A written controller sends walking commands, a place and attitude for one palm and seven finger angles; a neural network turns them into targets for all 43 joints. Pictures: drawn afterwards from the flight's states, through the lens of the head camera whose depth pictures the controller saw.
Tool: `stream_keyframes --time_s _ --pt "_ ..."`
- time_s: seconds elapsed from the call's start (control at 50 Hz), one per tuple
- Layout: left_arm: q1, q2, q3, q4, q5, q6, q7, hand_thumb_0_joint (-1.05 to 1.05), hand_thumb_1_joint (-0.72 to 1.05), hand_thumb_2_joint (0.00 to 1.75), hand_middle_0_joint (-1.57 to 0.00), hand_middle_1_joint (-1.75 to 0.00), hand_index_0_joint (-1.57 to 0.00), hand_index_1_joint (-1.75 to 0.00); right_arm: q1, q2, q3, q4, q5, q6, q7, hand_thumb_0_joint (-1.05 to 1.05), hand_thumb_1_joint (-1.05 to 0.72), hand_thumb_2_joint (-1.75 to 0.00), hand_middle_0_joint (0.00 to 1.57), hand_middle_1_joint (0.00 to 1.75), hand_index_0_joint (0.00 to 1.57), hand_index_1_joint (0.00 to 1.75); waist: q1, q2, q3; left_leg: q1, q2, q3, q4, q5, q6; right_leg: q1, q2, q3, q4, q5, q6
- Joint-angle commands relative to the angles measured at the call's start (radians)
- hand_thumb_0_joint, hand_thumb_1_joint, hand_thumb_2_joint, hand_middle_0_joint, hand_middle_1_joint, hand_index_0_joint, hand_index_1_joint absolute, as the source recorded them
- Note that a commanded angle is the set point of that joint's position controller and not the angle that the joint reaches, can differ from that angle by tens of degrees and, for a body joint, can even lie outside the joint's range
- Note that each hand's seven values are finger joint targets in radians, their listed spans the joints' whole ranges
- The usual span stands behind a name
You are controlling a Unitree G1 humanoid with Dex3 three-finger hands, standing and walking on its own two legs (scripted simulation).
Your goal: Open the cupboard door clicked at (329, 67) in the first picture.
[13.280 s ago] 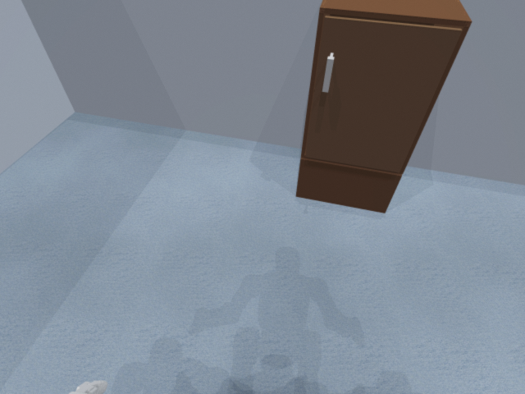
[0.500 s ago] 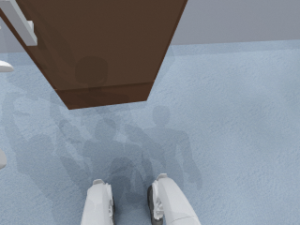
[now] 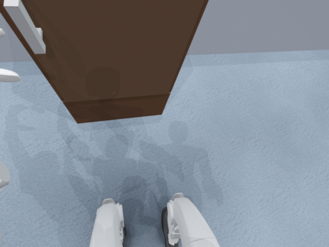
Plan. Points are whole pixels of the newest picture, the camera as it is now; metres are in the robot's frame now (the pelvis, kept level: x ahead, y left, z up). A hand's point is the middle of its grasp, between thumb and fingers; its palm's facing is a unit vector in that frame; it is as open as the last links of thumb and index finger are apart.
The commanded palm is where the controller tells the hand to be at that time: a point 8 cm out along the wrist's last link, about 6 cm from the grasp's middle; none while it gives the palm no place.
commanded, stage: slide the fingers in behind the handle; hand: left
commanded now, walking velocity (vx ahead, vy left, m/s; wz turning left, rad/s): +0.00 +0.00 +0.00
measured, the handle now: (28, 21) +0.59 +0.25 +0.07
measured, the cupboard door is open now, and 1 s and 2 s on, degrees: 0 0 0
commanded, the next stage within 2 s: close the thumb around the handle in 1.66 s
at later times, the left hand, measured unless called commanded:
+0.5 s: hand (5, 47) +0.52 +0.28 +0.06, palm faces +0.08 -1.00 -0.02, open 14.0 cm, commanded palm +0.51 +0.30 +0.06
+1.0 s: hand (29, 44) +0.53 +0.24 +0.06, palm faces +0.09 -1.00 -0.02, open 14.0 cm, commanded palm +0.51 +0.26 +0.06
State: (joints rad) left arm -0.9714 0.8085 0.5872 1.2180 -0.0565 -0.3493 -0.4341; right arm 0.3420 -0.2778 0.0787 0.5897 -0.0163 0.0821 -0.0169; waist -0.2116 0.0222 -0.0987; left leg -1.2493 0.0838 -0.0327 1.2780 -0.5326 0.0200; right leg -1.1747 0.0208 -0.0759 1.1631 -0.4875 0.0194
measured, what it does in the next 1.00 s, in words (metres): stands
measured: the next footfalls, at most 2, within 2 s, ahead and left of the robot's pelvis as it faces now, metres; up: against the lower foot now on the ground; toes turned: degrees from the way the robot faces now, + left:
none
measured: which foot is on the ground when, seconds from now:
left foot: down 0.00-1.00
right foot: down 0.00-1.00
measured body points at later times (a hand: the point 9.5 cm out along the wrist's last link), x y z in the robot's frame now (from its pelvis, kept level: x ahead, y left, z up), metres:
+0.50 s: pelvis +0.00 +0.00 +0.00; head +0.18 +0.05 +0.41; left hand +0.51 +0.33 +0.06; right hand +0.00 -0.27 -0.10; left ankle +0.02 +0.10 -0.62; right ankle +0.03 -0.14 -0.62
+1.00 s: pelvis +0.00 +0.00 +0.00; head +0.18 +0.03 +0.42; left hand +0.52 +0.29 +0.07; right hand +0.01 -0.27 -0.10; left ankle +0.02 +0.10 -0.62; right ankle +0.03 -0.14 -0.62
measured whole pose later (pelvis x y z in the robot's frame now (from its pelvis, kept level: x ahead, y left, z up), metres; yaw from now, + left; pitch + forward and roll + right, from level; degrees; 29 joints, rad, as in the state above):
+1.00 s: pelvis +0.00 +0.00 +0.00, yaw +0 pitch +28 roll -5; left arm -0.95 0.63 0.50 1.17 -0.05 -0.37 -0.28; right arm 0.37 -0.26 0.06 0.61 -0.03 0.08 0.00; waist -0.21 0.04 -0.12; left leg -1.22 0.08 -0.02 1.25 -0.53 0.02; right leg -1.16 0.01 -0.06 1.16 -0.49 0.02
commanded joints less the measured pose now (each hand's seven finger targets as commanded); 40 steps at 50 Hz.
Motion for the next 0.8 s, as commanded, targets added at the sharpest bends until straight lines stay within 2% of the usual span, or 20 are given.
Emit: stream_keyframes --time_s 0.0,0.06,0.08,0.12,0.14,0.16,0.2,0.3,0.36,0.38,0.4,0.42,0.48,0.5,0.52,0.54,0.64,0.68,0.7,0.78 --pt "-0.357 0.326 0.016 -0.237 -0.023 -0.063 -0.024 0.00 -0.50 0.30 -0.30 -1.20 -0.30 -1.20 0.214 -0.211 -0.075 -0.027 0.002 -0.002 -0.014 0.00 -0.90 -0.90 0.20 0.30 0.20 0.30 0.018 0.285 -0.586 0.567 -0.023 -0.059 -0.127 0.523 0.007 0.163 0.040 0.015 -0.103 0.300 -0.041" --pt "-0.368 0.300 0.006 -0.226 -0.045 -0.058 -0.037 0.00 -0.50 0.30 -0.30 -1.20 -0.30 -1.20 0.206 -0.212 -0.075 -0.021 0.004 -0.001 -0.016 0.00 -0.90 -0.90 0.20 0.30 0.20 0.30 0.004 0.243 -0.567 0.534 -0.021 -0.059 -0.123 0.489 0.010 0.161 0.042 0.015 -0.111 0.288 -0.035" --pt "-0.382 0.262 -0.019 -0.212 -0.055 -0.053 -0.040 0.00 -0.50 0.30 -0.30 -1.20 -0.30 -1.20 0.204 -0.209 -0.076 -0.019 0.006 -0.004 -0.016 0.00 -0.90 -0.90 0.20 0.30 0.20 0.30 -0.012 0.219 -0.544 0.516 -0.022 -0.057 -0.123 0.464 0.014 0.156 0.043 0.017 -0.119 0.280 -0.032" --pt "-0.389 0.263 -0.013 -0.226 -0.059 -0.056 -0.041 0.00 -0.50 0.30 -0.30 -1.20 -0.30 -1.20 0.212 -0.211 -0.079 -0.014 0.005 -0.008 -0.018 0.00 -0.90 -0.90 0.20 0.30 0.20 0.30 -0.001 0.244 -0.565 0.544 -0.021 -0.064 -0.125 0.477 0.009 0.141 0.042 0.013 -0.114 0.273 -0.036" --pt "-0.395 0.234 -0.040 -0.214 -0.057 -0.051 -0.038 0.00 -0.50 0.30 -0.30 -1.20 -0.30 -1.20 0.207 -0.211 -0.078 -0.011 0.006 -0.009 -0.018 0.00 -0.90 -0.90 0.20 0.30 0.20 0.30 -0.012 0.246 -0.547 0.538 -0.022 -0.063 -0.126 0.446 0.010 0.118 0.041 0.013 -0.119 0.249 -0.034" --pt "-0.408 0.249 -0.026 -0.210 -0.057 -0.049 -0.029 0.00 -0.50 0.30 -0.30 -1.20 -0.30 -1.20 0.209 -0.212 -0.078 -0.006 0.004 -0.011 -0.020 0.00 -0.90 -0.90 0.20 0.30 0.20 0.30 -0.015 0.217 -0.537 0.513 -0.022 -0.063 -0.124 0.423 0.013 0.126 0.040 0.014 -0.120 0.239 -0.032" --pt "-0.409 0.246 -0.035 -0.191 -0.046 -0.044 -0.015 0.00 -0.50 0.30 -0.30 -1.20 -0.30 -1.20 0.210 -0.209 -0.073 -0.010 0.005 -0.014 -0.021 0.00 -0.90 -0.90 0.20 0.30 0.20 0.30 -0.016 0.227 -0.511 0.492 -0.024 -0.059 -0.125 0.400 0.016 0.112 0.041 0.016 -0.117 0.222 -0.036" --pt "-0.414 0.298 0.004 -0.252 -0.027 -0.063 0.022 0.00 -0.50 0.30 -0.30 -1.20 -0.30 -1.20 0.215 -0.205 -0.072 -0.019 -0.004 -0.019 -0.015 0.00 -0.90 -0.90 0.20 0.30 0.20 0.30 0.011 0.272 -0.583 0.521 -0.024 -0.058 -0.120 0.457 0.010 0.145 0.039 0.017 -0.098 0.257 -0.041" --pt "-0.406 0.268 -0.011 -0.247 -0.025 -0.066 0.035 0.00 -0.50 0.30 -0.30 -1.20 -0.30 -1.20 0.207 -0.203 -0.074 -0.019 -0.004 -0.016 -0.009 0.00 -0.90 -0.90 0.20 0.30 0.20 0.30 0.005 0.264 -0.569 0.527 -0.023 -0.060 -0.125 0.442 0.006 0.135 0.039 0.014 -0.105 0.242 -0.038" --pt "-0.419 0.296 0.008 -0.273 -0.025 -0.069 0.042 0.00 -0.50 0.30 -0.30 -1.20 -0.30 -1.20 0.209 -0.206 -0.074 -0.017 -0.006 -0.015 -0.010 0.00 -0.90 -0.90 0.20 0.30 0.20 0.30 0.010 0.274 -0.576 0.533 -0.020 -0.061 -0.129 0.455 0.005 0.148 0.038 0.013 -0.103 0.253 -0.038" --pt "-0.405 0.258 -0.010 -0.263 -0.028 -0.068 0.041 0.00 -0.50 0.30 -0.30 -1.20 -0.30 -1.20 0.213 -0.202 -0.076 -0.020 -0.006 -0.016 -0.006 0.00 -0.90 -0.90 0.20 0.30 0.20 0.30 0.007 0.275 -0.585 0.548 -0.022 -0.064 -0.128 0.466 0.006 0.136 0.041 0.012 -0.101 0.255 -0.040" --pt "-0.403 0.273 0.000 -0.272 -0.027 -0.066 0.043 0.00 -0.50 0.30 -0.30 -1.20 -0.30 -1.20 0.213 -0.206 -0.076 -0.019 -0.004 -0.014 -0.006 0.00 -0.90 -0.90 0.20 0.30 0.20 0.30 0.012 0.267 -0.599 0.549 -0.021 -0.064 -0.132 0.462 0.004 0.147 0.040 0.011 -0.103 0.255 -0.039" --pt "-0.413 0.219 -0.039 -0.252 -0.024 -0.051 0.050 0.00 -0.50 0.30 -0.30 -1.20 -0.30 -1.20 0.214 -0.203 -0.078 -0.011 -0.004 -0.015 -0.005 0.00 -0.90 -0.90 0.20 0.30 0.20 0.30 -0.003 0.261 -0.555 0.552 -0.019 -0.071 -0.144 0.436 0.002 0.119 0.039 0.005 -0.111 0.232 -0.038" --pt "-0.429 0.194 -0.053 -0.281 -0.029 -0.058 0.052 0.00 -0.50 0.30 -0.30 -1.20 -0.30 -1.20 0.220 -0.201 -0.082 -0.009 -0.005 -0.017 -0.004 0.00 -0.90 -0.90 0.20 0.30 0.20 0.30 -0.007 0.277 -0.570 0.591 -0.018 -0.079 -0.145 0.466 0.001 0.105 0.040 0.003 -0.110 0.240 -0.041" --pt "-0.406 0.187 -0.051 -0.273 -0.027 -0.054 0.057 0.00 -0.50 0.30 -0.30 -1.20 -0.30 -1.20 0.223 -0.203 -0.083 -0.008 -0.007 -0.015 -0.003 0.00 -0.90 -0.90 0.20 0.30 0.20 0.30 0.004 0.290 -0.581 0.608 -0.018 -0.081 -0.151 0.478 -0.005 0.100 0.038 0.001 -0.113 0.239 -0.041" --pt "-0.418 0.159 -0.069 -0.282 -0.031 -0.055 0.061 0.00 -0.50 0.30 -0.30 -1.20 -0.30 -1.20 0.221 -0.199 -0.085 -0.005 -0.008 -0.016 -0.001 0.00 -0.90 -0.90 0.20 0.30 0.20 0.30 -0.007 0.275 -0.579 0.612 -0.018 -0.081 -0.150 0.476 -0.004 0.097 0.038 0.000 -0.117 0.241 -0.039" --pt "-0.398 0.146 -0.060 -0.223 -0.035 -0.049 0.086 0.00 -0.50 0.30 -0.30 -1.20 -0.30 -1.20 0.229 -0.197 -0.084 0.001 -0.009 -0.017 -0.003 0.00 -0.90 -0.90 0.20 0.30 0.20 0.30 -0.012 0.208 -0.523 0.540 -0.024 -0.069 -0.156 0.433 0.004 0.123 0.037 0.004 -0.126 0.236 -0.036" --pt "-0.398 0.145 -0.060 -0.250 -0.027 -0.060 0.098 0.00 -0.50 0.30 -0.30 -1.20 -0.30 -1.20 0.230 -0.192 -0.085 -0.005 -0.011 -0.018 0.001 0.00 -0.90 -0.90 0.20 0.30 0.20 0.30 0.001 0.222 -0.548 0.542 -0.028 -0.062 -0.155 0.449 0.004 0.150 0.036 0.009 -0.123 0.255 -0.037" --pt "-0.390 0.170 -0.037 -0.269 -0.022 -0.072 0.105 0.00 -0.50 0.30 -0.30 -1.20 -0.30 -1.20 0.233 -0.192 -0.087 -0.006 -0.013 -0.017 0.002 0.00 -0.90 -0.90 0.20 0.30 0.20 0.30 0.012 0.238 -0.570 0.567 -0.026 -0.064 -0.152 0.483 0.001 0.151 0.037 0.008 -0.113 0.271 -0.042" --pt "-0.391 0.103 -0.076 -0.285 -0.016 -0.094 0.129 0.00 -0.50 0.30 -0.30 -1.20 -0.30 -1.20 0.227 -0.181 -0.091 -0.005 -0.017 -0.013 0.011 0.00 -0.90 -0.90 0.20 0.30 0.20 0.30 0.004 0.236 -0.559 0.585 -0.025 -0.062 -0.151 0.499 -0.003 0.144 0.038 0.007 -0.116 0.279 -0.039"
